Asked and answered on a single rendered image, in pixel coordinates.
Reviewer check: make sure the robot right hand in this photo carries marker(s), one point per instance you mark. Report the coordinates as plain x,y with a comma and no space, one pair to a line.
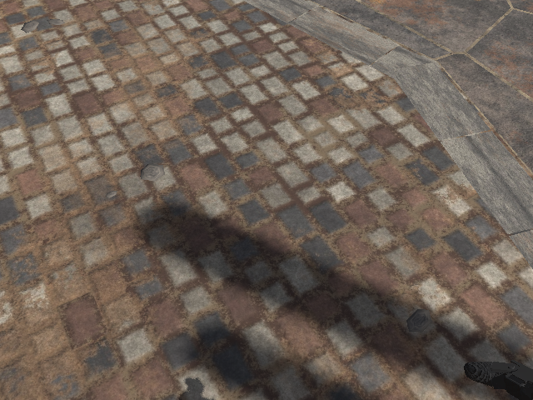
514,377

